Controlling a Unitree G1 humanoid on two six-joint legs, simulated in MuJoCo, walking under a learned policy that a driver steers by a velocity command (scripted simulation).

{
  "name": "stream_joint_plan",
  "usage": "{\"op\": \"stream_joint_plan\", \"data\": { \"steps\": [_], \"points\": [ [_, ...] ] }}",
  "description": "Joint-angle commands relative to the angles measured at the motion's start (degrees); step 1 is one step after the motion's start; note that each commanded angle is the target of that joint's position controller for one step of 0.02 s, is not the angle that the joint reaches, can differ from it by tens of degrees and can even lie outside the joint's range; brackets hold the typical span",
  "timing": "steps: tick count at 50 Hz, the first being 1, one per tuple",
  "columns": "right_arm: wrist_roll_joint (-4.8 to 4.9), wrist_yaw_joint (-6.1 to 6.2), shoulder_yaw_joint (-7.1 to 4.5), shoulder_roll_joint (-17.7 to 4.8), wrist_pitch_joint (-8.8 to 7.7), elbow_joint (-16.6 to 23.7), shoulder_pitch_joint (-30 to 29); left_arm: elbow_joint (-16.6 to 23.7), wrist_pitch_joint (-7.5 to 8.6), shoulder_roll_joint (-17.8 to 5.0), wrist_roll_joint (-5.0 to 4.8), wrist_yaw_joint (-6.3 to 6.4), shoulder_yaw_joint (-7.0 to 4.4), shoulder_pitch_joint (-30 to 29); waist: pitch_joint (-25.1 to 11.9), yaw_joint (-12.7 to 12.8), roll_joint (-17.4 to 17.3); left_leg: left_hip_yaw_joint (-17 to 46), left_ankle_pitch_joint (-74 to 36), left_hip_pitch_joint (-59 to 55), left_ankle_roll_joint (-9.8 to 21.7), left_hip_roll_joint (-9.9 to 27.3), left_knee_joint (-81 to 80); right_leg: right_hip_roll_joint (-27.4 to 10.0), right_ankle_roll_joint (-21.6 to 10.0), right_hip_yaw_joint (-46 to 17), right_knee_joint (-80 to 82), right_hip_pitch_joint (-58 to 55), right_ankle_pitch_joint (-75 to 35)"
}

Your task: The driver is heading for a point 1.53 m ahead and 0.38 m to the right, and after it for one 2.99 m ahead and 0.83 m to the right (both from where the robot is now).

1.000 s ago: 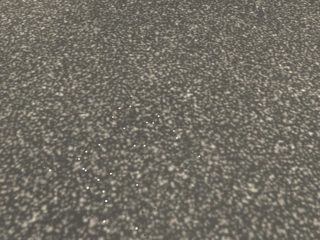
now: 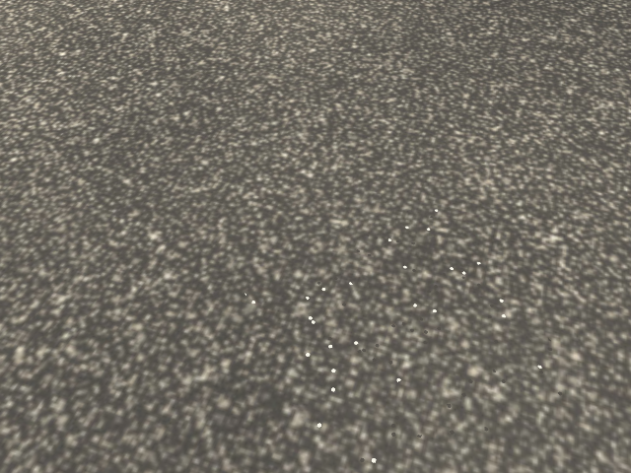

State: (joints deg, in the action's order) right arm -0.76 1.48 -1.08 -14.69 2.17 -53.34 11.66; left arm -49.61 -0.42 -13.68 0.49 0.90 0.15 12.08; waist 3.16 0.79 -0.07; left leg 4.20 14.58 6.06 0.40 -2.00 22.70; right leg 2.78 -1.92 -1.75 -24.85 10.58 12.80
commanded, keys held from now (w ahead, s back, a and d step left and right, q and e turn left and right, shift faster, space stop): e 0.02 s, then w+e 0.68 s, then w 0.14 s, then w+q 0.16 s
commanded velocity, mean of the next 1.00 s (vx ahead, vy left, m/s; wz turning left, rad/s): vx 0.37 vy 0.00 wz -0.37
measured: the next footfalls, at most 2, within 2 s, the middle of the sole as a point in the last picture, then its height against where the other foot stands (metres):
right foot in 0.36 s outside the picture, level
left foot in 0.88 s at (399, 465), level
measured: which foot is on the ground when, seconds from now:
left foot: down 0.00-0.38, up 0.40-0.86, down 0.88-1.00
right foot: down 0.00-0.06, up 0.08-0.34, down 0.36-0.90, up 0.92-1.00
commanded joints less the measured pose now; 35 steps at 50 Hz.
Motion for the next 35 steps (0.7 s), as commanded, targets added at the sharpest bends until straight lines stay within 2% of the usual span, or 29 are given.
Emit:
{"op": "stream_joint_plan", "data": {
  "steps": [1,2,3,4,5,6,7,8,11,13,15,16,17,18,19,20,21,22,23,25,26,28,30,35],
  "points": [
    [-0.23,0.48,-1.51,-8.0,-1.58,1.4,-0.8,1.9,0.35,-9.0,-0.19,0.05,-2.41,-1.7,-1.9,-0.8,-2.8,4.1,-11.3,-0.7,2.4,6.5,-2.3,-4.9,-1.7,-6.9,2.6,0.7,-10.2],
    [-0.4,0.83,-1.73,-8.7,-1.53,0.8,0.8,2.0,0.12,-8.9,-0.13,-0.21,-2.52,-2.0,-3.5,-1.3,-4.4,4.4,-4.2,-1.2,3.0,6.5,-3.6,-3.8,-2.1,-6.4,0.3,1.5,-5.9],
    [-0.44,1.11,-2.13,-9.5,-1.38,0.3,2.3,2.5,-0.17,-8.4,0.1,-0.58,-2.61,-2.7,-2.7,-2.0,-6.6,6.0,6.8,-1.3,4.5,7.3,-5.0,-1.4,-2.5,-5.0,-3.2,5.4,3.2],
    [-0.52,1.22,-2.66,-10.7,-1.18,0.1,3.8,3.1,-0.39,-7.9,0.5,-0.97,-2.77,-3.5,-0.7,-3.2,-9.6,10.4,18.7,-1.7,7.2,10.4,-8.1,1.0,-2.7,-2.5,-8.5,11.5,11.9],
    [-0.68,1.25,-3.2,-11.9,-1.15,0.0,4.8,3.9,-0.55,-7.6,0.84,-1.33,-2.91,-4.6,2.8,-4.2,-11.9,15.8,27.6,-1.1,10.6,15.8,-12.6,1.7,-2.9,0.7,-15.6,17.6,15.7],
    [-1.02,1.24,-3.48,-11.8,-1.54,0.2,5.8,5.1,-0.53,-8.0,1.29,-1.62,-3.16,-6.7,6.4,-5.3,-11.3,20.4,29.5,0.2,14.0,20.9,-15.9,-1.1,-2.9,0.7,-23.9,23.1,17.0],
    [-1.27,1.24,-3.33,-10.8,-2.21,0.3,5.8,5.4,-0.38,-8.0,1.17,-1.86,-3.45,-6.7,8.1,-4.5,-7.9,21.6,27.4,-0.1,15.6,22.8,-17.2,-3.2,-2.8,-1.0,-29.2,27.1,16.4],
    [-1.15,1.23,-3.24,-10.2,-2.96,0.8,4.6,5.0,-0.09,-7.6,1.13,-2.17,-3.57,-5.0,7.8,-3.1,-5.9,19.3,23.6,-2.3,15.1,22.3,-17.2,-4.6,-2.4,-2.2,-30.7,29.1,14.5],
    [-1.1,0.84,-3.24,-9.6,-5.01,1.7,2.0,4.8,0.56,-7.3,1.06,-3.44,-3.6,-4.1,4.1,-1.9,-5.6,6.9,8.2,-5.0,10.9,17.6,-15.5,-6.0,-0.9,0.3,-25.0,24.5,9.3],
    [-1.31,0.17,-3.56,-10.5,-5.62,1.8,2.1,6.1,0.28,-6.8,0.96,-4.45,-3.45,-5.9,3.0,-2.4,-6.9,1.3,4.3,-2.0,9.6,16.3,-14.2,-5.7,-0.8,3.1,-19.0,17.9,8.3],
    [-1.34,-0.67,-4.13,-11.8,-5.7,1.8,2.4,6.9,-0.1,-7.2,0.6,-5.12,-3.69,-5.5,2.4,-2.2,-7.5,-1.6,4.3,1.3,8.9,16.3,-12.2,-4.3,-1.6,6.2,-14.4,11.2,7.4],
    [-1.13,-0.93,-4.42,-12.5,-5.59,2.0,2.2,6.7,-0.12,-7.5,0.63,-5.21,-3.92,-3.7,2.1,-1.2,-7.0,-2.8,4.6,3.4,8.4,16.4,-9.8,-3.1,-2.3,7.9,-12.0,7.4,6.1],
    [-0.88,-1.09,-4.52,-12.7,-5.48,2.2,1.7,5.6,0.04,-7.8,0.92,-5.06,-4.33,0.2,1.1,1.0,-5.2,-5.0,1.4,6.4,7.6,15.8,-4.3,-1.1,-3.1,9.6,-9.5,1.4,5.0],
    [-1.14,-1.3,-4.11,-11.6,-5.48,2.5,2.1,3.3,0.52,-9.2,1.43,-4.57,-5.27,7.0,-1.8,3.6,-1.1,-8.5,-5.4,9.8,6.6,13.6,7.2,1.3,-4.1,9.1,-7.8,-6.8,6.5],
    [-1.4,-1.72,-2.96,-8.2,-5.5,4.4,1.3,1.2,1.2,-14.0,1.84,-3.56,-6.97,16.1,-5.6,7.5,11.8,-14.8,-5.4,18.6,3.3,8.6,28.6,-6.8,-7.7,-7.4,1.8,-15.1,18.9],
    [-1.85,-2.52,-1.67,-3.9,-5.95,9.3,-2.8,1.6,1.92,-19.7,1.03,-3.2,-7.56,19.1,-6.9,7.0,23.1,-9.6,19.4,35.4,1.3,-1.2,42.6,-21.2,-14.1,-42.8,16.9,-19.4,31.0],
    [-2.2,-2.76,-2.06,-6.7,-6.01,8.8,-3.5,1.9,1.74,-17.1,0.53,-3.04,-6.95,15.4,-3.4,4.8,12.4,-1.5,16.6,38.8,2.6,2.8,48.3,-22.3,-15.5,-42.7,17.4,-16.3,31.3],
    [-1.38,-3.3,-2.37,-8.3,-6.52,8.3,-3.8,3.3,1.75,-14.7,0.72,-2.76,-6.48,11.6,0.0,3.1,6.1,-1.1,9.6,38.1,3.3,5.4,47.4,-20.8,-14.7,-35.9,15.1,-11.6,25.5],
    [-1.01,-3.44,-2.33,-8.2,-6.98,7.5,-2.9,4.0,1.9,-13.2,0.77,-2.54,-6.14,8.9,1.4,1.3,2.4,-1.2,4.6,35.1,3.3,7.2,43.6,-17.7,-12.9,-29.0,14.5,-8.0,16.2],
    [-2.25,-3.47,-2.01,-7.7,-6.42,6.2,-0.8,4.8,2.63,-11.4,0.26,-2.05,-5.42,6.6,-0.4,-0.6,3.1,-2.0,0.0,29.8,1.9,8.0,39.0,-13.0,-11.0,-20.8,14.7,-6.0,1.3],
    [-2.47,-3.59,-1.95,-7.4,-5.85,6.3,-0.8,4.4,3.12,-11.2,-0.07,-1.94,-5.32,7.7,-1.3,-0.7,3.6,-2.9,-1.2,29.1,1.0,7.3,38.5,-12.2,-11.4,-18.9,14.3,-6.3,-5.5],
    [-2.33,-3.57,-1.8,-6.8,-4.87,7.2,-2.7,3.4,3.71,-11.1,-0.6,-1.72,-5.34,10.2,-1.2,-0.5,2.7,-3.8,-2.8,31.3,-0.8,6.7,36.1,-11.3,-12.1,-16.6,14.3,-7.5,-12.3],
    [-2.18,-3.56,-1.53,-6.2,-4.41,9.0,-7.0,2.6,3.74,-11.0,-0.6,-1.39,-5.4,12.7,0.1,0.6,2.4,-4.3,-5.3,34.7,-2.3,6.5,32.4,-11.0,-12.4,-16.3,14.8,-8.4,-13.7],
    [-1.61,-4.03,-0.6,-4.8,-4.74,13.4,-16.8,1.3,3.63,-10.4,-0.23,-0.85,-5.37,16.3,1.5,3.5,3.8,-5.3,-12.7,34.8,-3.2,4.2,19.5,-9.2,-11.3,-15.7,12.8,-9.0,-20.5]
  ]
}}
